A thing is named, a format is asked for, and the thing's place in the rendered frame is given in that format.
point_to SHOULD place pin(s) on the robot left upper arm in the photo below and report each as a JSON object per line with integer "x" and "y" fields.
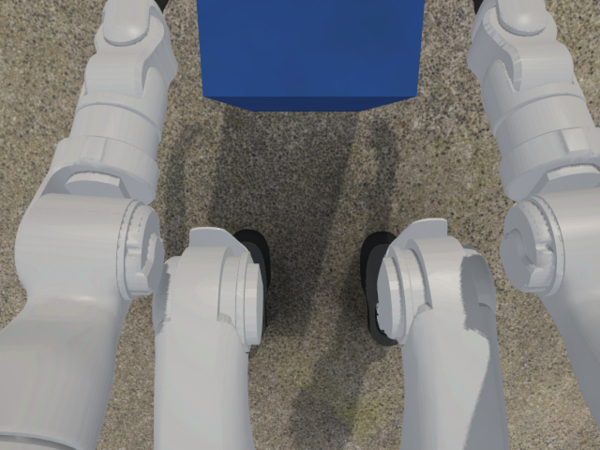
{"x": 82, "y": 260}

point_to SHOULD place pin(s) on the robot left foot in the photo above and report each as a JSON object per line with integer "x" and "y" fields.
{"x": 259, "y": 251}

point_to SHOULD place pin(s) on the robot right upper arm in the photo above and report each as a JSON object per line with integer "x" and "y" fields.
{"x": 551, "y": 247}

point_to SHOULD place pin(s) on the left robot thigh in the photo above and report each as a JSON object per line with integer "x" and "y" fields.
{"x": 201, "y": 352}

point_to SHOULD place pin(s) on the carton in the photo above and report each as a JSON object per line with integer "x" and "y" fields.
{"x": 310, "y": 55}

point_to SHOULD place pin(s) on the robot left forearm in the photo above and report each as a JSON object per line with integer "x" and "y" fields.
{"x": 112, "y": 147}

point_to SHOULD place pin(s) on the robot right forearm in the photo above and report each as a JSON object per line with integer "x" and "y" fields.
{"x": 536, "y": 109}

